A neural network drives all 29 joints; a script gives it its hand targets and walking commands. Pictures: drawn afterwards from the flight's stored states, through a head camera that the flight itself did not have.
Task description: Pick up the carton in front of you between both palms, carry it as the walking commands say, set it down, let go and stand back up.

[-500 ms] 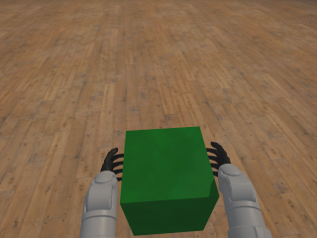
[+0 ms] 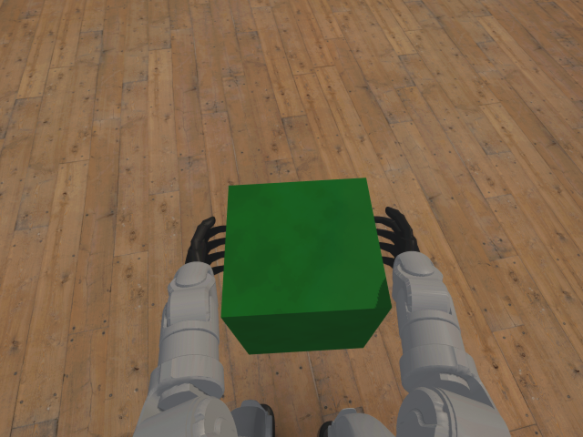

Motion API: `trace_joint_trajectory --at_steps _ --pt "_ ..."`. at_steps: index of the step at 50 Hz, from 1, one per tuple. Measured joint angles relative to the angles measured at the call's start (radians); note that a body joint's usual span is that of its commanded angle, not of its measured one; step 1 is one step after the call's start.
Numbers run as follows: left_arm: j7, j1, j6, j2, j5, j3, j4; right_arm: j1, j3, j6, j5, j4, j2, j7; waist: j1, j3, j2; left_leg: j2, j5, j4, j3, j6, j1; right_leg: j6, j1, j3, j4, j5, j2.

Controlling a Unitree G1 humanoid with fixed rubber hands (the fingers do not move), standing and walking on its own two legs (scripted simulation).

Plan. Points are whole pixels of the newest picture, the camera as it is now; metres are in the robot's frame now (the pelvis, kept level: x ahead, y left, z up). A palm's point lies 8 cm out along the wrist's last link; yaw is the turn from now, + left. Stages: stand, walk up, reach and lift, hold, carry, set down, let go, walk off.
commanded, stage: set down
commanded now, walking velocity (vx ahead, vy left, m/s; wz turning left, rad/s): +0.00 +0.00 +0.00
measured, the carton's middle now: (302, 274) +0.37 +0.00 -0.10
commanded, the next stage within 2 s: none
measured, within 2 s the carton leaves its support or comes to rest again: rests again in 1.78 s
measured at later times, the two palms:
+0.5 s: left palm (218, 274) +0.42 +0.16 -0.21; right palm (368, 269) +0.42 -0.13 -0.19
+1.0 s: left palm (223, 282) +0.46 +0.18 -0.37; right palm (345, 276) +0.47 -0.12 -0.36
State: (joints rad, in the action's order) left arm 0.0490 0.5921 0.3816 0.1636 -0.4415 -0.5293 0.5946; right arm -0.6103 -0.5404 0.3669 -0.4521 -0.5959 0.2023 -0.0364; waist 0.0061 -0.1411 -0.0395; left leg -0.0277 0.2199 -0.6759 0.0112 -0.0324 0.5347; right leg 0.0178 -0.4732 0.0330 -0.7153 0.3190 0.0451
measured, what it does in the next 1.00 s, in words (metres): lowers itself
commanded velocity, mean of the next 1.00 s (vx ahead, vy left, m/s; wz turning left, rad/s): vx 0.00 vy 0.00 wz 0.00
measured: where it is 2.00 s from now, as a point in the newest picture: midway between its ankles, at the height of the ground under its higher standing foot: outside the picture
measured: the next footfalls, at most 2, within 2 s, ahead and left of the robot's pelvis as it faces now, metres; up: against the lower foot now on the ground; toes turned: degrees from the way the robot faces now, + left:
none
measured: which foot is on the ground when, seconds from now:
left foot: down 0.00-1.00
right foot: down 0.00-1.00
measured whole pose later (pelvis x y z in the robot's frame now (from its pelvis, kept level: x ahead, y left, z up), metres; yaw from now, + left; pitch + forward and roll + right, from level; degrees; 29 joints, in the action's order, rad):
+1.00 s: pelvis -0.05 +0.01 -0.26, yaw -4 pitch +45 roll -3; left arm -0.05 1.15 0.34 -0.08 -0.19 -0.43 0.70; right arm -1.16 -0.47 0.31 -0.19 -0.69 -0.02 0.08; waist 0.04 0.01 -0.04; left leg -0.04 0.46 -1.75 -0.01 -0.03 2.07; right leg -0.02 -1.99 0.00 -1.79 0.58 0.08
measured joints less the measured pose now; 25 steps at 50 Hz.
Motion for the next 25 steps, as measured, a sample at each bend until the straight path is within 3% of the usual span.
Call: trace_joint_trajectory --at_steps 7,14,20,25 --pt "-0.024 0.061 -0.169 -0.057 0.095 0.045 -0.01 -0.069 0.067 -0.175 0.104 -0.004 -0.034 0.049 0.004 -0.011 0.001 0.006 0.035 -0.188 -0.005 0.004 0.39 0.001 -0.389 -0.015 -0.194 0.043 0.008" --pt "-0.047 0.033 -0.221 -0.112 0.242 0.145 -0.069 -0.017 0.197 -0.236 0.287 0.071 -0.058 0.122 0.03 0.127 -0.008 0.004 0.058 -0.378 -0.038 0.024 0.746 -0.005 -0.748 -0.006 -0.366 0.086 0.036" --pt "-0.056 0.091 -0.186 -0.132 0.273 0.147 -0.039 -0.07 0.174 -0.19 0.302 0.066 -0.067 0.126 0.007 0.232 0.003 -0.008 0.141 -0.504 -0.045 0.018 0.915 -0.013 -0.912 -0.016 -0.486 0.13 0.031" --pt "-0.058 0.197 -0.139 -0.12 0.202 0.09 0.031 -0.17 0.095 -0.149 0.256 -0.011 -0.091 0.098 0.0 0.28 -0.004 -0.01 0.165 -0.595 -0.035 0.014 1.018 -0.02 -1.015 -0.012 -0.579 0.156 0.032"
